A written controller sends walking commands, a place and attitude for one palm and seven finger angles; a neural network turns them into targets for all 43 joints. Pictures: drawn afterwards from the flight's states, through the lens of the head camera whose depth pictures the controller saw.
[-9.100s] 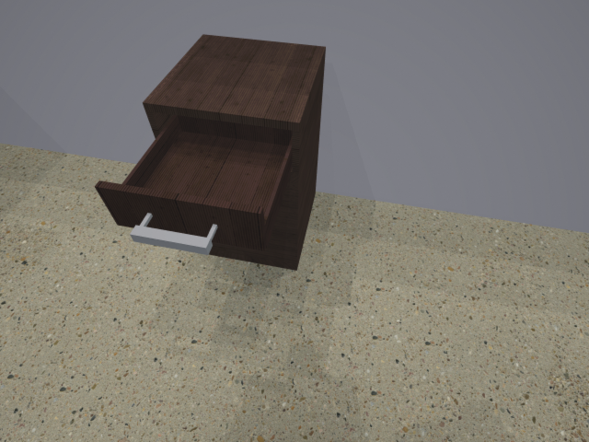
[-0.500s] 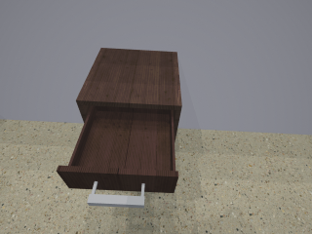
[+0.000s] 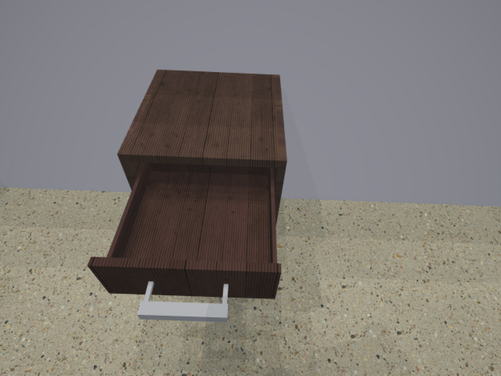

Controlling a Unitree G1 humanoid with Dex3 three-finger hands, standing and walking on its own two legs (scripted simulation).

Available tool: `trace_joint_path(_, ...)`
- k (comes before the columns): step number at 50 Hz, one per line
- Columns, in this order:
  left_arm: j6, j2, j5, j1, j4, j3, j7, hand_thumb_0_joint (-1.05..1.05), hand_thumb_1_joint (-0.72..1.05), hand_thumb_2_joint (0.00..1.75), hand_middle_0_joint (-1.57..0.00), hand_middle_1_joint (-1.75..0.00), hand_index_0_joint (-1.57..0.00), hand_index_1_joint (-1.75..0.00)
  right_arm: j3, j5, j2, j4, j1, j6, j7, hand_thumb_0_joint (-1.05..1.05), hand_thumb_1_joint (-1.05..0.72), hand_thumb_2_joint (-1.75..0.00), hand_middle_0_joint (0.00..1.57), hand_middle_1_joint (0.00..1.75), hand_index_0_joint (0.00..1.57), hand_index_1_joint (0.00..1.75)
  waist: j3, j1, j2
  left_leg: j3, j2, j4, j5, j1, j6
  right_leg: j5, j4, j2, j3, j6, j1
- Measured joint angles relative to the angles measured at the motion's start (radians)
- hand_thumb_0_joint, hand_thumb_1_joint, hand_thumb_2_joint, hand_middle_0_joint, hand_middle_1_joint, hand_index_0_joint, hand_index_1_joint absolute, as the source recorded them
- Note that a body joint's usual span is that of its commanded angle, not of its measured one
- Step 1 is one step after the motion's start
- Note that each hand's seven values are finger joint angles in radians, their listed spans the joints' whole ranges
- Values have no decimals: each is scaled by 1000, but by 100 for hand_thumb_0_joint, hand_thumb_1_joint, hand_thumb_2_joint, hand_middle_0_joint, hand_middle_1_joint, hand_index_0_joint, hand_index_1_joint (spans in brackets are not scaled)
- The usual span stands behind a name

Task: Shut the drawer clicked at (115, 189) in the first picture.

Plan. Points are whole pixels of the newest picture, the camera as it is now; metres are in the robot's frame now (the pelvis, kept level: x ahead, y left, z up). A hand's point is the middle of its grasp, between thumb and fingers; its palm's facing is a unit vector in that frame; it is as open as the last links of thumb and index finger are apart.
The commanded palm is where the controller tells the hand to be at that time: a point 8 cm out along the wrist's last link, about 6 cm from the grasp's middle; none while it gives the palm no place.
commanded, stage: raise the hand and make a fist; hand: left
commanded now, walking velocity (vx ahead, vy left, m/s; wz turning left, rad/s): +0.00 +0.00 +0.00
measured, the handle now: (186, 299) +0.29 +0.15 -0.16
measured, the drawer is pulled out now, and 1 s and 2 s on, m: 0.30 0.30 0.30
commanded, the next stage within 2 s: bring the fist close to the handle in 1.84 s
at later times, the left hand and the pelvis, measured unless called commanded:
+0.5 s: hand out of the picture +0.10 +0.14 -0.08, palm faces +0.23 -0.97 -0.09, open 5.2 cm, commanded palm +0.10 +0.18 -0.07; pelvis -0.05 -0.06 -0.11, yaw +2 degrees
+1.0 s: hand out of the picture +0.12 +0.11 -0.06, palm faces +0.05 -1.00 -0.04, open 3.2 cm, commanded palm +0.09 +0.17 -0.06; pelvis -0.04 -0.05 -0.11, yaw +2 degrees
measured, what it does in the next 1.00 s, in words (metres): lowers itself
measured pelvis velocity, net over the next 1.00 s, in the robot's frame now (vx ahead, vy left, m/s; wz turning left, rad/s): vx -0.04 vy -0.05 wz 0.04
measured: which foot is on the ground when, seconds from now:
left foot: down 0.00-1.00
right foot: down 0.00-1.00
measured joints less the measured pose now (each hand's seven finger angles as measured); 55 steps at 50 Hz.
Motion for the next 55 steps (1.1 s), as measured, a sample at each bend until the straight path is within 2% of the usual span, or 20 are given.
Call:
trace_joint_path(2, -42, 46, -34, 81, -261, 1, 39, 5, 97, 90, -21, -31, -21, -31, -4, 10, -32, -56, 31, -100, -10, 3, -93, -89, 20, 30, 20, 30, -23, 3, -6, 14, -18, 3, 2, -20, -4, -42, 80, -16, 21, -3, -57)
trace_joint_path(4, -76, 68, -75, 85, -438, -6, 62, 6, 98, 90, -22, -32, -23, -33, -14, 22, -76, -121, 36, -163, -9, 3, -94, -89, 20, 30, 20, 30, -39, -15, 9, 9, -38, 37, -2, -55, 1, -54, 136, -31, 22, -3, -102)
trace_joint_path(7, -186, 38, -97, 5, -574, -17, 42, 5, 97, 90, -25, -36, -25, -36, -34, 12, -149, -206, -5, -215, -4, 3, -93, -89, 20, 30, 20, 30, -76, -47, 73, -15, -29, 159, -40, -166, 4, -75, 202, -28, -8, -3, -176)
trace_joint_path(9, -305, 3, -113, -63, -600, -13, -2, 4, 96, 90, -28, -39, -28, -39, -50, 2, -166, -259, -55, -227, 5, 3, -93, -89, 20, 30, 20, 30, -117, -56, 78, -14, -15, 257, -73, -274, -5, -97, 279, -20, -12, -10, -275)
trace_joint_path(12, -491, -55, -155, -104, -627, -5, -130, 2, 94, 90, -32, -44, -33, -45, -71, -5, -143, -342, -126, -230, 30, 3, -92, -89, 20, 30, 20, 30, -165, -49, 19, 6, 16, 394, -122, -420, -12, -137, 412, 3, 2, -35, -429)
trace_joint_path(15, -615, -89, -141, -54, -640, -6, -235, 1, 92, 90, -38, -50, -39, -51, -91, -9, -126, -447, -175, -206, 59, 2, -92, -90, 20, 30, 20, 30, -186, -43, -33, 5, 41, 522, -174, -531, -29, -182, 531, 21, -3, -56, -538)
trace_joint_path(18, -599, -66, -91, 34, -647, -10, -229, 1, 91, 90, -45, -57, -45, -57, -106, -4, -126, -545, -217, -147, 66, 2, -91, -90, 20, 30, 20, 30, -179, -19, -52, -6, 51, 628, -214, -613, -43, -226, 632, 25, -19, -77, -615)
trace_joint_path(21, -568, -17, -79, 115, -668, 1, -178, 1, 90, 90, -51, -63, -51, -63, -107, -3, -128, -602, -252, -118, 54, 2, -91, -90, 20, 30, 20, 30, -175, 17, -40, -28, 56, 710, -240, -692, -56, -257, 705, 26, -44, -90, -683)
trace_joint_path(25, -654, 28, -136, 169, -760, 71, -140, 2, 90, 90, -59, -72, -59, -72, -86, -6, -103, -592, -271, -132, 33, 2, -91, -90, 19, 30, 20, 30, -192, 58, -1, -71, 66, 798, -265, -788, -72, -281, 765, 34, -89, -105, -755)
trace_joint_path(28, -744, 34, -195, 115, -819, 95, -203, 2, 90, 90, -64, -78, -65, -78, -46, -1, -85, -545, -274, -167, 24, 2, -91, -90, 20, 30, 20, 30, -192, 68, 35, -102, 68, 846, -276, -839, -78, -293, 795, 36, -121, -110, -789)
trace_joint_path(30, -750, 30, -218, 50, -828, 81, -278, 2, 90, 90, -68, -83, -68, -83, -16, 6, -72, -523, -265, -179, 18, 2, -91, -90, 20, 30, 20, 30, -186, 63, 53, -111, 68, 864, -278, -863, -77, -296, 808, 36, -131, -110, -808)
trace_joint_path(32, -687, 30, -220, -15, -807, 53, -354, 1, 90, 90, -72, -87, -72, -87, 7, 20, -58, -510, -247, -173, 10, 2, -91, -90, 20, 30, 20, 30, -178, 48, 62, -110, 69, 866, -276, -874, -77, -296, 814, 35, -129, -105, -822)
trace_joint_path(35, -500, 40, -204, -67, -774, 21, -410, 1, 90, 90, -78, -93, -78, -94, 18, 37, -42, -507, -204, -136, -3, 2, -91, -89, 20, 30, 21, 30, -161, 13, 61, -94, 66, 840, -267, -857, -80, -291, 804, 32, -113, -103, -816)
trace_joint_path(37, -404, 37, -203, -56, -770, 25, -379, 1, 90, 90, -82, -98, -83, -98, 9, 40, -38, -503, -175, -108, -9, 2, -90, -89, 20, 30, 21, 30, -154, -10, 56, -80, 67, 812, -262, -830, -83, -286, 785, 33, -97, -103, -798)
trace_joint_path(39, -372, 18, -211, -18, -786, 50, -308, 1, 90, 90, -86, -102, -87, -102, -14, 38, -40, -495, -146, -90, -12, 2, -90, -89, 20, 30, 21, 30, -152, -23, 50, -67, 71, 785, -261, -801, -84, -280, 763, 38, -83, -101, -777)
trace_joint_path(42, -429, -10, -202, 58, -827, 98, -206, 2, 90, 90, -92, -108, -92, -109, -59, 29, -53, -471, -110, -83, -8, 2, -91, -89, 20, 30, 20, 30, -163, -20, 37, -54, 74, 755, -260, -773, -81, -274, 737, 43, -68, -99, -756)
trace_joint_path(44, -503, -13, -187, 107, -848, 121, -179, 2, 90, 90, -96, -113, -96, -113, -83, 23, -69, -455, -98, -84, -2, 2, -91, -90, 20, 30, 20, 30, -179, -14, 34, -53, 72, 749, -261, -773, -78, -275, 731, 43, -64, -93, -757)
trace_joint_path(49, -637, -8, -188, 174, -840, 86, -253, 1, 90, 90, -106, -124, -106, -124, -105, 24, -120, -453, -132, -107, 2, 2, -91, -90, 20, 30, 20, 30, -180, -15, 48, -59, 60, 775, -267, -810, -64, -281, 748, 31, -72, -79, -783)
trace_joint_path(52, -640, -13, -187, 185, -829, 28, -303, 1, 90, 90, -112, -130, -112, -130, -106, 25, -128, -481, -166, -127, -6, 2, -91, -90, 20, 30, 20, 30, -173, -13, 50, -58, 59, 800, -271, -837, -53, -281, 765, 28, -72, -81, -807)
trace_joint_path(55, -628, -13, -167, 186, -852, -14, -287, 1, 90, 90, -118, -137, -118, -137, -103, 17, -117, -517, -189, -141, -8, 2, -91, -90, 20, 30, 20, 30, -178, -4, 47, -55, 61, 822, -279, -856, -44, -282, 780, 29, -71, -79, -823)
